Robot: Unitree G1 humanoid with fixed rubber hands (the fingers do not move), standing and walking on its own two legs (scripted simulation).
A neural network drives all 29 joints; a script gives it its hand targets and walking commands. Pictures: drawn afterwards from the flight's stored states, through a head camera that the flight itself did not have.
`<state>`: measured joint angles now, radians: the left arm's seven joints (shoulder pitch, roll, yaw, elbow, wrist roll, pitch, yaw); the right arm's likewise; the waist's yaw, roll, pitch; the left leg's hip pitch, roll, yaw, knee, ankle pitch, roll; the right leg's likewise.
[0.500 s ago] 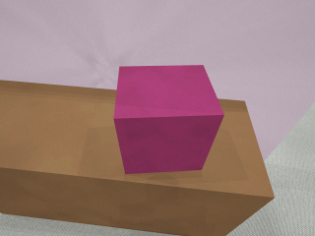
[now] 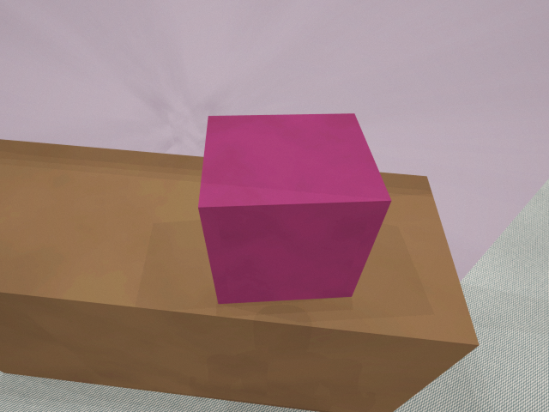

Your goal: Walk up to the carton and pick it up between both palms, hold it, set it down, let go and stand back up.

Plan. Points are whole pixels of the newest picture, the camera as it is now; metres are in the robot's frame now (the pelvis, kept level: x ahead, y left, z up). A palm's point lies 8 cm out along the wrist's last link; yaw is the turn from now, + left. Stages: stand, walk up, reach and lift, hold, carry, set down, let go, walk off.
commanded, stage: stand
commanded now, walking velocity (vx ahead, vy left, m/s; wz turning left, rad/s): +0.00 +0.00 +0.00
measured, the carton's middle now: (284, 211) +0.46 +0.00 +0.01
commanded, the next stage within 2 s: none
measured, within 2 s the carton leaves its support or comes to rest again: neither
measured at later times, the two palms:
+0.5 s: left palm out of the picture +0.08 +0.25 -0.13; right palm out of the picture +0.06 -0.25 -0.13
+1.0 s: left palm out of the picture +0.08 +0.25 -0.13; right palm out of the picture +0.06 -0.25 -0.13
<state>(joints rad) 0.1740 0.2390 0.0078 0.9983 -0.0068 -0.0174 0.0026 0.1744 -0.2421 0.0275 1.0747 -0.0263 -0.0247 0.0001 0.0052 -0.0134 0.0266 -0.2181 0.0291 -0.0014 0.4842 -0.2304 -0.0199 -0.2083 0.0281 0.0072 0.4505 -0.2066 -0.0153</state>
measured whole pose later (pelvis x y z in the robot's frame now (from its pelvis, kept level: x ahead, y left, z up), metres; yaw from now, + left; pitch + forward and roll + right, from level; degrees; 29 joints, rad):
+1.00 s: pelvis +0.00 +0.00 +0.00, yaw +0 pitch -2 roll -1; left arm 0.17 0.24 0.01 1.00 -0.01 -0.02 0.00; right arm 0.17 -0.24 0.03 1.07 -0.03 -0.02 0.00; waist 0.00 -0.01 0.03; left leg -0.22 0.03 0.00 0.48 -0.23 -0.02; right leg -0.21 0.03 0.01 0.44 -0.21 -0.02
